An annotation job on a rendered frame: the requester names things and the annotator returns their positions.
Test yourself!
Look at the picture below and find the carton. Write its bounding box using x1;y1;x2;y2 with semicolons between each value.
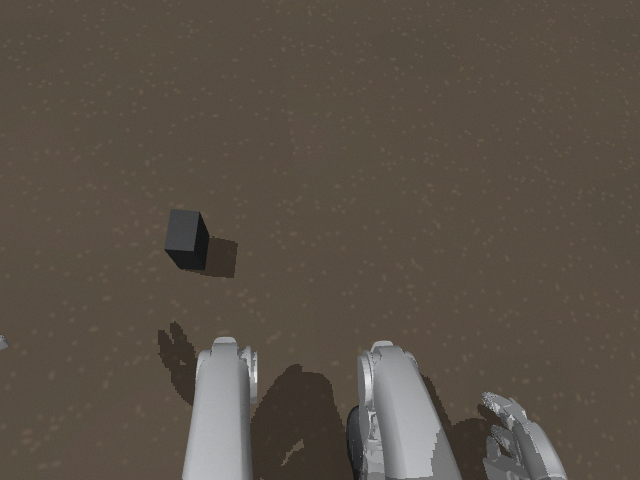
164;209;210;270

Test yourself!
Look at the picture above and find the right robot foot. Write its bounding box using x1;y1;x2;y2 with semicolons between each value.
346;405;363;480

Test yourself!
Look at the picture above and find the right robot hand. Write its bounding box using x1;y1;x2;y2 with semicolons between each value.
482;391;568;480

